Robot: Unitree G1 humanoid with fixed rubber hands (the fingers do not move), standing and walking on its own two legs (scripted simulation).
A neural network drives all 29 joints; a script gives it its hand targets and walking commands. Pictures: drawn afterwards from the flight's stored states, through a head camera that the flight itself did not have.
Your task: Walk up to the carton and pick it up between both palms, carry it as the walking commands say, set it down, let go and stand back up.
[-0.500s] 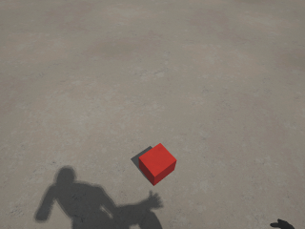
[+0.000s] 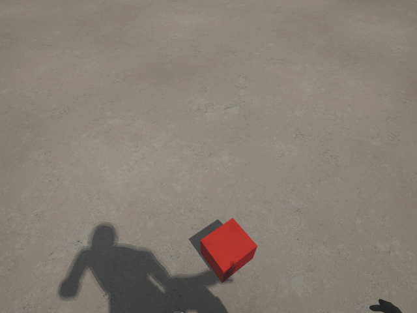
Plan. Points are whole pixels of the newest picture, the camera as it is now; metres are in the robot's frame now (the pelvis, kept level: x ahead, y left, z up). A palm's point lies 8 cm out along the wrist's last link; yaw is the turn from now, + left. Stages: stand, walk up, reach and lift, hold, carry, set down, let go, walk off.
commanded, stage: walk up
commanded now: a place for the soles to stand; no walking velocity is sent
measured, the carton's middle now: (227, 249) +0.53 -0.04 -0.67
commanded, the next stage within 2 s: none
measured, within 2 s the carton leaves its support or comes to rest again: neither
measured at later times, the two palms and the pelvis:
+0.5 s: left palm out of the picture +0.14 +0.31 -0.08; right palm out of the picture +0.15 -0.33 -0.06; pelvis +0.03 -0.01 +0.02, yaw -3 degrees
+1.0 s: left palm (105, 278) +0.21 +0.24 -0.07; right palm out of the picture +0.07 -0.51 -0.02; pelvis +0.06 -0.11 +0.00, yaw +5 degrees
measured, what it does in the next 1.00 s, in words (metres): steps to the right: right foot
